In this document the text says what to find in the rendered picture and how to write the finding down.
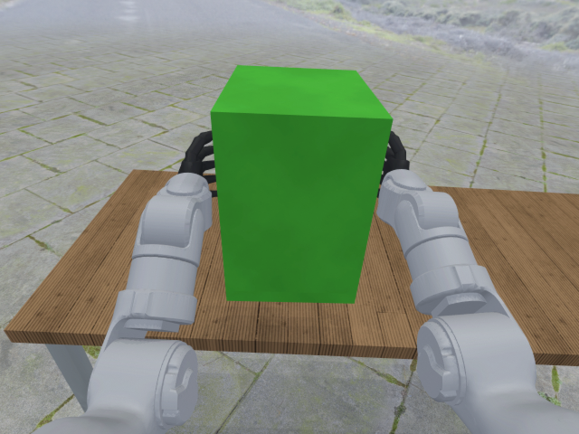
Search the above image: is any robot right upper arm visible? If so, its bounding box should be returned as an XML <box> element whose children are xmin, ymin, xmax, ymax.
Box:
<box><xmin>417</xmin><ymin>312</ymin><xmax>579</xmax><ymax>434</ymax></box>

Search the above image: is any table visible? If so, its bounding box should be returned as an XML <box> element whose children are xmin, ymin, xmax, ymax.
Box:
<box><xmin>4</xmin><ymin>169</ymin><xmax>579</xmax><ymax>412</ymax></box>

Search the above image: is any left robot hand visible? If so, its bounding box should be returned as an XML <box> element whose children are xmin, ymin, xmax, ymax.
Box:
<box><xmin>178</xmin><ymin>130</ymin><xmax>218</xmax><ymax>198</ymax></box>

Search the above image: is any robot left upper arm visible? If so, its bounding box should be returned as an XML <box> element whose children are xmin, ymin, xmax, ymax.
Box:
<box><xmin>32</xmin><ymin>337</ymin><xmax>198</xmax><ymax>434</ymax></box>

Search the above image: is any right robot hand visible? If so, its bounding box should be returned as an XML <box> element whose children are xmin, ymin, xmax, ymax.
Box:
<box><xmin>377</xmin><ymin>131</ymin><xmax>410</xmax><ymax>198</ymax></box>

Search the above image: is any left robot forearm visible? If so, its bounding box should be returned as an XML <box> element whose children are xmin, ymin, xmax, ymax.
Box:
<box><xmin>87</xmin><ymin>173</ymin><xmax>212</xmax><ymax>406</ymax></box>

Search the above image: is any right robot forearm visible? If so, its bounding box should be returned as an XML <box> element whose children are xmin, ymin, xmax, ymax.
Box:
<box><xmin>376</xmin><ymin>169</ymin><xmax>536</xmax><ymax>374</ymax></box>

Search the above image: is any carton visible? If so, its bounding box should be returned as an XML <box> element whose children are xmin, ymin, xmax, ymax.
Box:
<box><xmin>210</xmin><ymin>65</ymin><xmax>393</xmax><ymax>304</ymax></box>

